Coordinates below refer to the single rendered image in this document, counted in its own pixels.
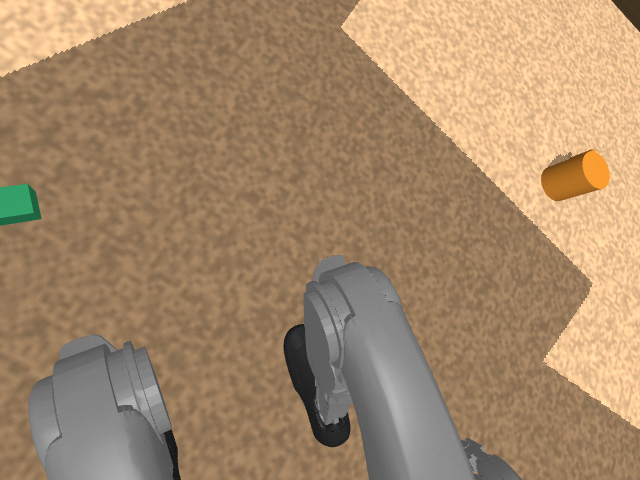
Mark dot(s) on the left robot foot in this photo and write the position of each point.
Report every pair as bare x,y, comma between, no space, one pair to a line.
173,450

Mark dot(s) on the right robot foot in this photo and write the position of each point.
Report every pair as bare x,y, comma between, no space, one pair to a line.
331,435

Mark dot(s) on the right robot hand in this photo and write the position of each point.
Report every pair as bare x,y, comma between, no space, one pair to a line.
489,467

